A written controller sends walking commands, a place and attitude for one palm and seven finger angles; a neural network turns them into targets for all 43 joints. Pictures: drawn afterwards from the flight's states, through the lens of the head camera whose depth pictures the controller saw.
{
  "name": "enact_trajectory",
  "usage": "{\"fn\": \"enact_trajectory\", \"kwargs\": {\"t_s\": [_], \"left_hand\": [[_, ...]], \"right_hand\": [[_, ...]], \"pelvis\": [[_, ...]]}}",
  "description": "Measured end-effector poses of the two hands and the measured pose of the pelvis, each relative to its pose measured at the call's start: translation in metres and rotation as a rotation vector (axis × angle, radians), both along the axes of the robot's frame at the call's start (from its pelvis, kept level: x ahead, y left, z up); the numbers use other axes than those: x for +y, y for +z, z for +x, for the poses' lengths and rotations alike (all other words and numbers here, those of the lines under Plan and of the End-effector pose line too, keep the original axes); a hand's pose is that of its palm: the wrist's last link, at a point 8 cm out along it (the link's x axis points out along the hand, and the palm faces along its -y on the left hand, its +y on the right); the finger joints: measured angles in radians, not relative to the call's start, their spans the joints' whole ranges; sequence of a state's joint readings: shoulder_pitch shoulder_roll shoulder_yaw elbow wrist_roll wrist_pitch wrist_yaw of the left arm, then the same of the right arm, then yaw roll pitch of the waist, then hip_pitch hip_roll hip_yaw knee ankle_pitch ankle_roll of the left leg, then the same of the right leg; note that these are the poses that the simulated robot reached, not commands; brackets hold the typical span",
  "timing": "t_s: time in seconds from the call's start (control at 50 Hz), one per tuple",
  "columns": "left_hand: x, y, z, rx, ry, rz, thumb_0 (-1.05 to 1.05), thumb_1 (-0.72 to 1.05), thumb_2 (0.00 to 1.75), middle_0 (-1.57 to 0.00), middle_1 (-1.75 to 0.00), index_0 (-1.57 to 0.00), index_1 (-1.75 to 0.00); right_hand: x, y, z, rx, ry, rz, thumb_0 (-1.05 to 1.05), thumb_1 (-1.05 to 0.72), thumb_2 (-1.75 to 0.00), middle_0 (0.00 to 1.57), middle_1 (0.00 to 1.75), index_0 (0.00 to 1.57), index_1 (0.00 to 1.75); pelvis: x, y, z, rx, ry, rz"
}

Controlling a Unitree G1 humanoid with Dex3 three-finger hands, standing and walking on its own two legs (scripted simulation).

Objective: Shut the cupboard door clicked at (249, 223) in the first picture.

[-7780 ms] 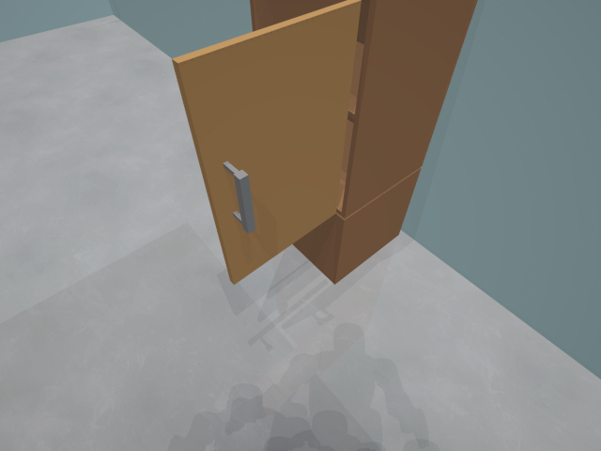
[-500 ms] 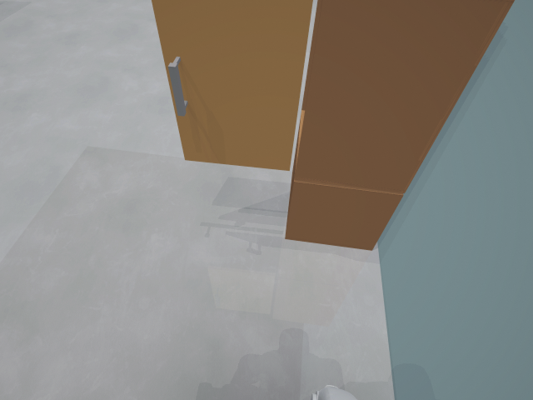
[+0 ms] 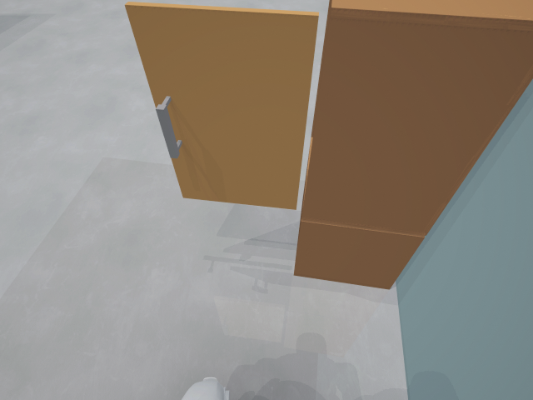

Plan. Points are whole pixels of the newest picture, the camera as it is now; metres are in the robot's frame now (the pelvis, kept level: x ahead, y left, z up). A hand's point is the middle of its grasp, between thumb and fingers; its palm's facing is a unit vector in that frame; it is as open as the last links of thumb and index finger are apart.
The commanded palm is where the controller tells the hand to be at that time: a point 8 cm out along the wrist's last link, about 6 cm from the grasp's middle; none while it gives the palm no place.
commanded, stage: take the last steps up to it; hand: left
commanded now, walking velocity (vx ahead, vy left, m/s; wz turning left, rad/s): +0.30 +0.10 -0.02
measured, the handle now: (171, 128) +0.73 +0.30 -0.04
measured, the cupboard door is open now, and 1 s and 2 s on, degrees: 92 92 92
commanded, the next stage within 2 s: come to a stop and stand still in 0.44 s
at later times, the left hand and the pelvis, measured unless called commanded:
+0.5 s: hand (153, 338) +0.25 +0.24 -0.18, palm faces +0.01 -0.97 -0.23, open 7.3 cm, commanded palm none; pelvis +0.18 +0.06 -0.02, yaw -3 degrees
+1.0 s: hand (151, 299) +0.33 +0.27 -0.18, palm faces -0.02 -0.97 -0.26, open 7.3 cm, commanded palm none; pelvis +0.24 +0.07 -0.01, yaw -4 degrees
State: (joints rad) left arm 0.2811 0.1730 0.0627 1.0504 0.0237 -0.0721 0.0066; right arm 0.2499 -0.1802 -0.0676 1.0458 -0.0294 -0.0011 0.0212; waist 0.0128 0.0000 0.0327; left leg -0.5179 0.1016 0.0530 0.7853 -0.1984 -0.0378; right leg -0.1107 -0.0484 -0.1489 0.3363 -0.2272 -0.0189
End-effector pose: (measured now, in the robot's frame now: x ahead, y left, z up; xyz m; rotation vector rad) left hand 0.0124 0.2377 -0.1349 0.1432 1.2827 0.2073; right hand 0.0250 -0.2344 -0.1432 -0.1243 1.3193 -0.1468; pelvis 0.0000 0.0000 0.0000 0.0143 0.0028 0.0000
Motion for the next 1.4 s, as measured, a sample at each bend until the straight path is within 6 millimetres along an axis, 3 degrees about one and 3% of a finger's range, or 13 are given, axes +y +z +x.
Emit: {"fn": "enact_trajectory", "kwargs": {"t_s": [0.14,0.2,0.3,0.46,0.5,0.56,0.66,0.78,0.92,1.04,1.16,1.28,1.4], "left_hand": [[0.028,-0.021,-0.019,0.196,0.077,-0.055,-0.01,0.92,0.90,-0.20,-0.30,-0.20,-0.30],[0.044,-0.034,-0.006,0.251,0.066,-0.063,0.00,0.92,0.90,-0.20,-0.30,-0.20,-0.30],[0.059,-0.027,0.067,0.164,0.020,-0.047,0.00,0.91,0.90,-0.20,-0.30,-0.20,-0.30],[0.056,-0.009,0.205,-0.062,-0.078,-0.008,0.00,0.92,0.90,-0.20,-0.30,-0.20,-0.30],[0.054,-0.012,0.229,-0.102,-0.089,0.009,0.00,0.92,0.90,-0.20,-0.30,-0.20,-0.30],[0.052,-0.007,0.248,-0.106,-0.082,0.007,0.00,0.92,0.90,-0.20,-0.30,-0.20,-0.30],[0.055,-0.006,0.259,-0.027,-0.078,-0.001,0.00,0.93,0.90,-0.20,-0.30,-0.20,-0.30],[0.072,-0.027,0.275,0.065,-0.076,-0.018,0.00,0.92,0.90,-0.21,-0.30,-0.20,-0.30],[0.083,-0.021,0.299,0.059,-0.078,0.010,0.00,0.91,0.90,-0.20,-0.30,-0.20,-0.30],[0.077,-0.010,0.309,-0.029,-0.101,0.061,0.00,0.91,0.90,-0.20,-0.30,-0.20,-0.30],[0.059,-0.004,0.292,-0.031,-0.121,0.059,0.00,0.91,0.90,-0.20,-0.30,-0.20,-0.30],[0.047,-0.009,0.272,-0.006,-0.109,-0.003,0.00,0.91,0.90,-0.20,-0.30,-0.20,-0.30],[0.056,-0.023,0.252,0.046,-0.067,-0.045,0.00,0.91,0.90,-0.21,-0.30,-0.20,-0.30]], "right_hand": [[0.037,0.006,0.136,-0.199,0.106,-0.028,0.00,-0.91,-0.90,0.20,0.30,0.19,0.29],[0.052,0.001,0.169,-0.257,0.111,-0.057,0.00,-0.91,-0.90,0.20,0.30,0.20,0.29],[0.073,-0.001,0.169,-0.185,0.080,-0.034,0.00,-0.91,-0.90,0.20,0.30,0.20,0.29],[0.061,-0.015,0.148,-0.011,-0.017,-0.018,-0.01,-0.94,-0.90,0.20,0.30,0.20,0.30],[0.058,-0.025,0.146,0.036,-0.032,-0.004,-0.01,-0.93,-0.90,0.20,0.30,0.20,0.30],[0.057,-0.023,0.153,0.095,-0.038,0.002,0.00,-0.93,-0.90,0.20,0.30,0.20,0.29],[0.066,-0.008,0.191,0.076,-0.058,-0.009,0.00,-0.92,-0.90,0.20,0.30,0.20,0.29],[0.086,-0.013,0.239,0.024,-0.063,-0.036,0.00,-0.92,-0.90,0.20,0.30,0.20,0.29],[0.082,-0.008,0.268,-0.015,-0.043,-0.064,0.00,-0.93,-0.90,0.20,0.30,0.20,0.30],[0.054,-0.016,0.271,-0.056,-0.049,-0.058,0.00,-0.91,-0.90,0.21,0.30,0.20,0.30],[0.034,-0.014,0.262,-0.044,-0.066,-0.051,0.00,-0.91,-0.90,0.20,0.30,0.20,0.29],[0.040,-0.005,0.245,-0.023,-0.057,-0.055,0.00,-0.91,-0.90,0.20,0.30,0.20,0.29],[0.063,-0.001,0.223,0.027,-0.025,-0.064,0.00,-0.91,-0.90,0.20,0.30,0.20,0.29]], "pelvis": [[0.039,-0.014,0.061,-0.009,-0.009,-0.014],[0.055,-0.026,0.080,-0.016,-0.022,-0.013],[0.064,-0.016,0.109,-0.008,-0.035,0.002],[0.061,-0.013,0.162,-0.013,-0.043,0.020],[0.057,-0.021,0.176,-0.013,-0.046,0.033],[0.058,-0.017,0.195,-0.016,-0.036,0.008],[0.064,-0.005,0.226,-0.003,-0.047,0.007],[0.081,-0.016,0.255,-0.009,-0.063,-0.016],[0.080,-0.013,0.253,0.006,-0.064,-0.020],[0.063,-0.018,0.242,0.006,-0.066,-0.007],[0.054,-0.014,0.235,-0.009,-0.063,0.000],[0.057,-0.008,0.232,-0.009,-0.065,0.004],[0.068,-0.009,0.228,-0.013,-0.056,-0.017]]}}
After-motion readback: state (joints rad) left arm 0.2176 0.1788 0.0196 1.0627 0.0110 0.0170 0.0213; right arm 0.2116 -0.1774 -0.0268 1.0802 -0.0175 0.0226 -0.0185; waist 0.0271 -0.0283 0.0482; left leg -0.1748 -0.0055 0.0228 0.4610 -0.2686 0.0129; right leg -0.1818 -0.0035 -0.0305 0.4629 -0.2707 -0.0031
